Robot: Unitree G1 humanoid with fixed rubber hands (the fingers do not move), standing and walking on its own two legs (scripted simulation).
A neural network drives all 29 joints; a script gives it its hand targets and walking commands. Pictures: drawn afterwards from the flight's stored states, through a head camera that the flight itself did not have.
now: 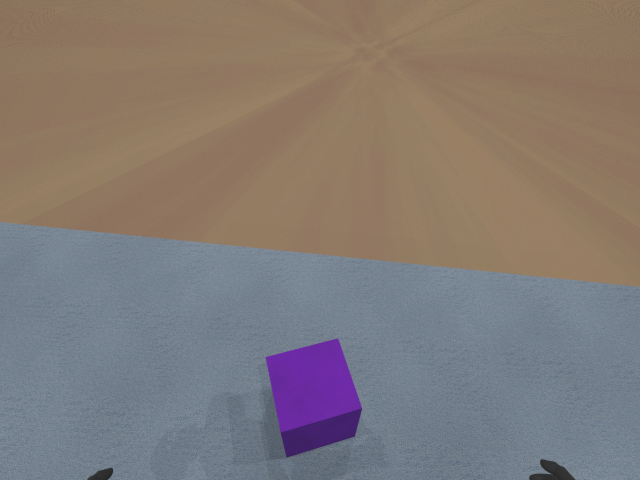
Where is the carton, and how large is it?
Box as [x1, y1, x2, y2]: [266, 338, 361, 456]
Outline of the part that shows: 337,338 266,357 286,456 293,455 354,436 361,406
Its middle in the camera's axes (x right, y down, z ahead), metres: -0.02 +0.46 +1.11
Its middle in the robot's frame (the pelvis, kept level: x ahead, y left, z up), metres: +0.45 +0.02 -0.66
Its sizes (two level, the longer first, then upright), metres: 0.210 0.200 0.250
